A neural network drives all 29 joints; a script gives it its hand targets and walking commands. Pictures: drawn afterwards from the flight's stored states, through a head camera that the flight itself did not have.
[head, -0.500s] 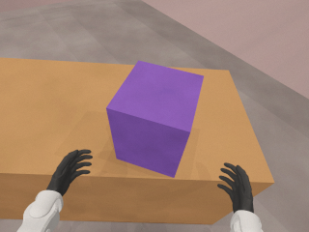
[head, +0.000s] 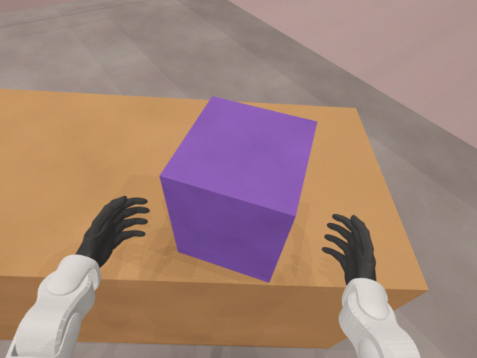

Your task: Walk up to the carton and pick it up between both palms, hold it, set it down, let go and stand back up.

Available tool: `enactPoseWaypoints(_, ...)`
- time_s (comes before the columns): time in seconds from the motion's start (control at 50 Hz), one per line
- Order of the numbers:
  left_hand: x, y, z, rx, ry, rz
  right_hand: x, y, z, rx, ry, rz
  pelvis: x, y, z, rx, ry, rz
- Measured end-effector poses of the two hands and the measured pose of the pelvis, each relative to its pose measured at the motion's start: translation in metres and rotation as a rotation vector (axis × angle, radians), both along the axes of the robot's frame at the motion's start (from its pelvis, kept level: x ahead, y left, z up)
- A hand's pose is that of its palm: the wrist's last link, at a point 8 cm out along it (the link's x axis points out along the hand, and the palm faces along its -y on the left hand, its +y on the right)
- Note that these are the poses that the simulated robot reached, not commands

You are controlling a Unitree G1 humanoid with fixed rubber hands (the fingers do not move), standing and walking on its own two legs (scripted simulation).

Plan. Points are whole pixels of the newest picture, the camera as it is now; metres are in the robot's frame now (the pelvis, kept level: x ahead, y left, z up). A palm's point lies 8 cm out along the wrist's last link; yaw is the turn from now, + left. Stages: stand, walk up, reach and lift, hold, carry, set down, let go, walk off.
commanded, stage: reach and lift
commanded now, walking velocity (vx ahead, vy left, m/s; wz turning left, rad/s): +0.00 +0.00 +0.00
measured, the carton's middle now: (241, 192) +0.40 +0.01 +0.02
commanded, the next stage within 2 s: none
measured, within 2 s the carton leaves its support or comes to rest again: neither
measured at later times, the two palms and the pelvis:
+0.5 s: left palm (99, 195) +0.32 +0.23 +0.11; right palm (363, 207) +0.29 -0.16 +0.13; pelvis -0.01 +0.00 +0.00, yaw +0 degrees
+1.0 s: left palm (112, 143) +0.39 +0.21 +0.16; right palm (363, 162) +0.35 -0.16 +0.17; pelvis -0.01 +0.00 +0.00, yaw +0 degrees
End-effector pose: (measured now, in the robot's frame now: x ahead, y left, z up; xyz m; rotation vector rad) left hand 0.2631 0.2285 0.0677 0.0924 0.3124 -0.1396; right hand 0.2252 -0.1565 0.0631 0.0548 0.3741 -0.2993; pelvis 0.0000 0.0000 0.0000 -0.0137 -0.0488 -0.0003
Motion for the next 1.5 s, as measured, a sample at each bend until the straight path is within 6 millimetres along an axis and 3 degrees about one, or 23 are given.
enactPoseWaypoints(0.2,0.012,-0.001,0.017,0.003,-0.016,-0.003,0.025,0.003,0.029,-0.007,-0.094,0.015,-0.004,0.001,0.000,-0.001,-0.006,0.000)
enactPoseWaypoints(0.38,0.045,-0.003,0.050,-0.004,-0.080,-0.004,0.052,0.000,0.063,-0.018,-0.159,0.012,-0.009,0.001,0.000,-0.001,-0.013,0.000)
enactPoseWaypoints(0.58,0.065,0.001,0.047,-0.012,-0.020,0.020,0.078,0.001,0.072,-0.013,-0.138,0.010,-0.006,0.001,0.000,-0.001,-0.006,0.000)
enactPoseWaypoints(0.74,0.078,-0.004,0.072,-0.014,-0.083,0.006,0.094,0.004,0.093,-0.005,-0.189,0.010,-0.008,0.001,0.000,-0.001,-0.008,0.000)
enactPoseWaypoints(0.92,0.111,-0.009,0.088,-0.034,-0.073,0.016,0.115,0.003,0.095,-0.001,-0.134,-0.001,-0.009,0.001,0.000,-0.001,-0.010,0.000)
enactPoseWaypoints(1.08,0.134,-0.023,0.101,-0.046,-0.088,-0.009,0.128,-0.008,0.121,0.006,-0.217,-0.039,-0.008,0.001,0.000,-0.001,-0.009,0.000)
enactPoseWaypoints(1.24,0.151,-0.025,0.105,-0.062,-0.077,0.007,0.141,-0.009,0.106,0.002,-0.136,-0.042,-0.007,0.001,0.000,-0.001,-0.007,0.000)
enactPoseWaypoints(1.5,0.155,-0.010,0.082,-0.054,-0.083,0.056,0.136,-0.020,0.069,0.016,-0.124,-0.079,-0.007,0.001,0.001,-0.001,-0.006,0.000)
